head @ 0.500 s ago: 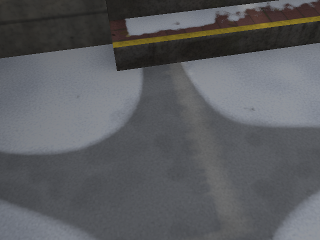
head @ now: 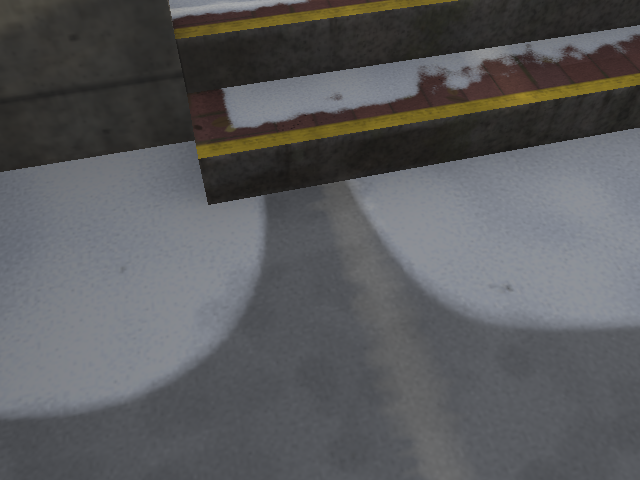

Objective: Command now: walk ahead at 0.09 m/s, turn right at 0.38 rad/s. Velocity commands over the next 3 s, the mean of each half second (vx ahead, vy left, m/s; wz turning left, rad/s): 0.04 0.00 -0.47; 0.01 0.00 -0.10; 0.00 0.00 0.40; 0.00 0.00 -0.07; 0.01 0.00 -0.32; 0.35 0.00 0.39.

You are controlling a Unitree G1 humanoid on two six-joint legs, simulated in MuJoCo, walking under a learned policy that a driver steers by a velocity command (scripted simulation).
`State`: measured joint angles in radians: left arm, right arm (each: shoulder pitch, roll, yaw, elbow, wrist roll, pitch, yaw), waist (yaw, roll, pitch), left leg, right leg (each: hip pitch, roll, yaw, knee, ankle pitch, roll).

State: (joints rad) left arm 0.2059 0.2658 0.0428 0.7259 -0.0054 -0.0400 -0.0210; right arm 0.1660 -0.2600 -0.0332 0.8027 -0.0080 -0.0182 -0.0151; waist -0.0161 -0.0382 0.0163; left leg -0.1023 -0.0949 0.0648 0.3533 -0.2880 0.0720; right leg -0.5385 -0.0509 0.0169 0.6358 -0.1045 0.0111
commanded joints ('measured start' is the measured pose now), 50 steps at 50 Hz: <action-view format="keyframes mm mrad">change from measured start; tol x32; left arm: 1 -1 110 40 -94 1 -13 -17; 50 39 176 67 -39 15 67 74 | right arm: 1 -3 -169 -50 -41 22 24 -23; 50 -36 -134 -31 -42 23 17 15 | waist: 1 11 105 -56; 22 -10 -133 -152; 25 38 365 -65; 50 18 -127 16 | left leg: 1 87 323 -89 130 785 101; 3 -60 188 -1 453 632 -12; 5 -484 -22 -155 940 -377 -109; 22 -163 57 -122 118 66 -105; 25 -129 471 -618 -109 222 167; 50 -282 84 -98 289 66 -73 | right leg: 1 23 29 -37 -72 -66 -41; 4 588 -282 476 -176 889 -346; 20 273 -78 443 -285 0 -205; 25 -36 209 143 226 -526 -21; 30 -1 151 191 517 -315 65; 36 211 69 29 9 -352 93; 41 553 -60 137 -221 328 -28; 50 370 -152 191 -279 32 -137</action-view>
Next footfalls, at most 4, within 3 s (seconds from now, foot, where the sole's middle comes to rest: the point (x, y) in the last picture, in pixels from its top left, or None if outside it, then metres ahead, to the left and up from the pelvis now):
0.06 right None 0.15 -0.11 -0.77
0.46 left None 0.13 0.13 -0.77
0.80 right None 0.04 -0.11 -0.77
1.72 right None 0.11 -0.10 -0.77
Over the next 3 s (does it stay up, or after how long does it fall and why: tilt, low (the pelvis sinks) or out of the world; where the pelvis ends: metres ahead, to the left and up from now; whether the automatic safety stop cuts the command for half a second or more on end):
stays up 0.23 0.01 -0.02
